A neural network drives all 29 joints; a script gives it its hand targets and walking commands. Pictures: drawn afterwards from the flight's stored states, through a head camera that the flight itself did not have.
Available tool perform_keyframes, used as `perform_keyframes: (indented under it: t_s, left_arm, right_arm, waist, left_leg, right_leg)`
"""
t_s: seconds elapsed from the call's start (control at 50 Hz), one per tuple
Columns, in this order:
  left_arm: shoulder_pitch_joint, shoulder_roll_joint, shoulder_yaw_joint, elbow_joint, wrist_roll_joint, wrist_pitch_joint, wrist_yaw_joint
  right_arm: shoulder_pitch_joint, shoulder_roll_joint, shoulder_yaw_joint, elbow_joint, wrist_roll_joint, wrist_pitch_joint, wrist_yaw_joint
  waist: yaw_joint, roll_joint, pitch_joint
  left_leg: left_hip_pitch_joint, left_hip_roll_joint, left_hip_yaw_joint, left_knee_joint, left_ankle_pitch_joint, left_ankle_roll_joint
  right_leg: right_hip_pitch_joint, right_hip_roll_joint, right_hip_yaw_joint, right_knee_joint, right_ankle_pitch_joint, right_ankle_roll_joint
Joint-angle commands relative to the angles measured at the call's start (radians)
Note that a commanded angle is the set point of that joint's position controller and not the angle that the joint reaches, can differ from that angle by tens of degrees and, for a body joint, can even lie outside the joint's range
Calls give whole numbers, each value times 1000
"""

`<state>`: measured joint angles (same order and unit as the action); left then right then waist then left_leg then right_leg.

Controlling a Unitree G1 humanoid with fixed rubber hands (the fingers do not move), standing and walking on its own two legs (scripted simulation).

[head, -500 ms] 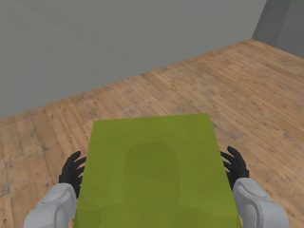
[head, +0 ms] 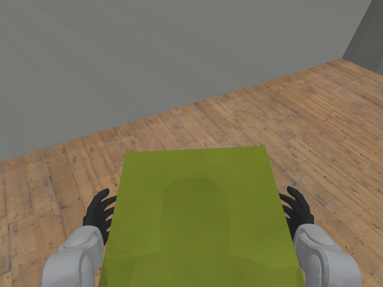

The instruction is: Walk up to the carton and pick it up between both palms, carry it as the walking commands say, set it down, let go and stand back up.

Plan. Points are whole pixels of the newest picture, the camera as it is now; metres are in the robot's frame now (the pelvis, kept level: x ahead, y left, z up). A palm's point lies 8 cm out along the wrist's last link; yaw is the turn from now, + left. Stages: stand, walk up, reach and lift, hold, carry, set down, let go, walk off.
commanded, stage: carry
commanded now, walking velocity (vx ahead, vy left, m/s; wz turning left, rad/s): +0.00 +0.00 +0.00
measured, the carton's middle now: (199, 235) +0.26 +0.00 -0.01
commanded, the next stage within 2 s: none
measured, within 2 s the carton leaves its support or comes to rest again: neither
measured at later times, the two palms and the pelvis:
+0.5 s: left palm (92, 160) +0.38 +0.25 +0.07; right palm (253, 162) +0.41 -0.12 +0.07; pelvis +0.15 +0.05 +0.01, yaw +3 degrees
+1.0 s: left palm (94, 139) +0.45 +0.28 +0.07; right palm (239, 135) +0.50 -0.09 +0.07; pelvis +0.23 +0.06 +0.02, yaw +5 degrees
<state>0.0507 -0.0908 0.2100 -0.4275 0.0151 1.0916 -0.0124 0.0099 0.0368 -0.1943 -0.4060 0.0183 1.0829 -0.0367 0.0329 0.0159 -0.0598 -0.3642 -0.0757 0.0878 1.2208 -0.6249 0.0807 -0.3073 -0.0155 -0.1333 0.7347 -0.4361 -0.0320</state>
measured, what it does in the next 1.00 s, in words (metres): walks ahead: left foot, then right foot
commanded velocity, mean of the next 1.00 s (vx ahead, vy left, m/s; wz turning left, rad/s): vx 0.00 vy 0.00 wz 0.00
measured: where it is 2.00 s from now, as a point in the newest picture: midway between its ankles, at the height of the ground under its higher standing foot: outside the picture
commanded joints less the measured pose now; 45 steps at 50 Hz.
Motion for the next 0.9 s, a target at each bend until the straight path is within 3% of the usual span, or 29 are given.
perform_keyframes:
  t_s: [0.0,0.02,0.04,0.06,0.08,0.1,0.14,0.18,0.22,0.24,0.3,0.32,0.36,0.44,0.46,0.48,0.5,0.52,0.54,0.58,0.6,0.64,0.66,0.68,0.72,0.78,0.82,0.86,0.88]
  left_arm:
    - [-562,-481,-714,-43,-128,-83,-48]
    - [-559,-605,-820,-231,-209,-77,-52]
    - [-571,-534,-723,-39,-143,-87,-52]
    - [-530,-551,-718,-34,-148,-99,-54]
    - [-471,-584,-770,-123,-175,-99,-50]
    - [-518,-652,-854,-265,-238,-83,-41]
    - [-493,-626,-812,-204,-224,-66,-40]
    - [-482,-702,-878,-354,-292,-61,-43]
    - [-444,-630,-809,-228,-245,-59,-45]
    - [-367,-535,-726,-48,-166,-74,-52]
    - [-446,-644,-847,-298,-252,-97,-51]
    - [-341,-524,-740,-67,-156,-104,-60]
    - [-387,-629,-846,-278,-240,-102,-57]
    - [-368,-584,-806,-196,-207,-80,-71]
    - [-349,-548,-768,-129,-189,-77,-75]
    - [-368,-601,-818,-215,-235,-67,-73]
    - [-389,-557,-786,-138,-210,-69,-72]
    - [-403,-331,-562,213,-37,-115,-81]
    - [-404,-490,-715,-54,-149,-104,-79]
    - [-530,-467,-625,96,-98,-158,-95]
    - [-531,-583,-717,-80,-158,-162,-92]
    - [-468,-566,-670,36,-131,-179,-93]
    - [-454,-641,-784,-170,-206,-176,-86]
    - [-433,-436,-577,181,-64,-203,-91]
    - [-446,-415,-574,170,-59,-275,-107]
    - [-489,-511,-685,-228,-190,-285,-76]
    - [-384,-541,-710,-133,-181,-233,-80]
    - [-336,-423,-615,98,-99,-235,-90]
    - [-361,-486,-691,-58,-157,-232,-91]
  right_arm:
    - [-418,524,565,90,92,-94,124]
    - [-413,655,690,-115,174,-88,127]
    - [-419,584,597,64,99,-101,127]
    - [-439,604,611,41,107,-113,125]
    - [-419,609,654,-70,137,-119,122]
    - [-405,658,700,-191,182,-100,119]
    - [-371,643,674,-156,175,-79,117]
    - [-343,733,747,-329,234,-80,106]
    - [-350,654,697,-270,193,-83,103]
    - [-312,577,627,-113,125,-108,103]
    - [-359,688,738,-346,206,-116,111]
    - [-298,578,650,-132,116,-128,115]
    - [-330,673,752,-335,195,-116,117]
    - [-352,599,750,-257,161,-93,119]
    - [-372,558,725,-206,152,-90,116]
    - [-393,611,778,-280,203,-68,119]
    - [-371,585,749,-164,180,-64,125]
    - [-337,393,525,187,18,-119,133]
    - [-369,529,665,-60,129,-112,128]
    - [-439,502,557,143,65,-162,148]
    - [-457,632,675,-39,146,-164,149]
    - [-437,614,624,58,104,-180,152]
    - [-445,691,726,-150,177,-177,148]
    - [-399,490,512,200,32,-206,152]
    - [-403,494,531,216,36,-270,165]
    - [-430,603,667,-181,172,-272,127]
    - [-384,629,706,-178,171,-241,121]
    - [-295,509,596,71,72,-242,127]
    - [-336,570,681,-98,133,-239,124]
  waist:
    - [-11,-53,-59]
    - [-35,-96,-76]
    - [-52,-124,-64]
    - [-39,-47,-139]
    - [-21,173,-242]
    - [-18,266,-272]
    - [-31,174,-281]
    - [-50,180,-343]
    - [-62,190,-371]
    - [-64,189,-381]
    - [-67,163,-307]
    - [-64,140,-319]
    - [-65,132,-291]
    - [-3,-1,-301]
    - [18,-113,-355]
    - [38,-331,-312]
    - [20,-310,-285]
    - [2,-239,-250]
    - [-7,-165,-225]
    - [-27,-122,-120]
    - [-46,-139,-91]
    - [-33,-22,-223]
    - [-20,74,-309]
    - [-25,143,-325]
    - [-31,120,-337]
    - [-44,27,-381]
    - [-47,30,-421]
    - [-49,38,-405]
    - [-50,27,-381]
  left_leg:
    - [-193,152,-172,-295,-38,-66]
    - [-31,152,-87,-541,128,-57]
    - [76,132,-57,-754,308,-55]
    - [174,173,-146,-771,788,-52]
    - [285,363,-376,-776,1386,3]
    - [327,412,-421,-764,1716,55]
    - [450,362,-357,-713,1831,7]
    - [662,331,-332,-653,1998,5]
    - [846,324,-324,-622,2133,4]
    - [882,318,-332,-628,2089,0]
    - [849,286,-305,-644,1983,-19]
    - [840,287,-290,-637,1944,-8]
    - [755,271,-247,-653,1887,-17]
    - [255,197,-125,-442,1679,-91]
    - [54,123,-91,-231,1229,-123]
    - [-218,-25,-44,41,225,-157]
    - [-205,-10,-115,68,-91,-137]
    - [-191,49,-188,21,-101,-116]
    - [-178,88,-183,-103,-52,-98]
    - [-7,140,-113,-508,91,-80]
    - [78,136,-82,-718,214,-78]
    - [208,221,-186,-772,862,-67]
    - [264,311,-247,-730,1264,-35]
    - [311,308,-198,-677,1509,-20]
    - [342,284,-152,-640,1572,-60]
    - [314,225,-129,-627,1375,-77]
    - [295,211,-111,-598,1370,-77]
    - [288,203,-113,-601,1370,-85]
    - [285,198,-104,-609,1355,-88]
  right_leg:
    - [150,-326,251,-240,706,-163]
    - [65,-266,143,-235,587,-103]
    - [26,-210,59,-161,469,-65]
    - [23,-149,12,-38,396,-19]
    - [-44,-89,-15,105,16,56]
    - [-40,-43,27,174,-186,94]
    - [-143,-18,46,254,-159,86]
    - [-299,2,33,297,-177,78]
    - [-463,29,8,348,-209,66]
    - [-485,25,22,348,-196,54]
    - [-517,37,-2,282,-127,53]
    - [-500,35,-9,231,-96,41]
    - [-427,45,-33,154,0,44]
    - [156,24,-23,-202,401,-12]
    - [388,-97,92,-215,966,-98]
    - [538,-309,321,-181,1609,-265]
    - [402,-375,400,-202,1595,-310]
    - [339,-406,407,-205,1384,-306]
    - [278,-385,369,-225,1167,-257]
    - [61,-278,216,-270,712,-126]
    - [11,-231,153,-239,544,-81]
    - [54,-152,60,-122,377,0]
    - [58,-111,42,-92,175,31]
    - [61,-96,26,-99,133,47]
    - [88,-90,7,-81,283,53]
    - [159,-91,-5,-70,577,36]
    - [208,-103,2,-57,686,28]
    - [195,-104,-5,-44,724,28]
    - [190,-101,-9,-46,718,32]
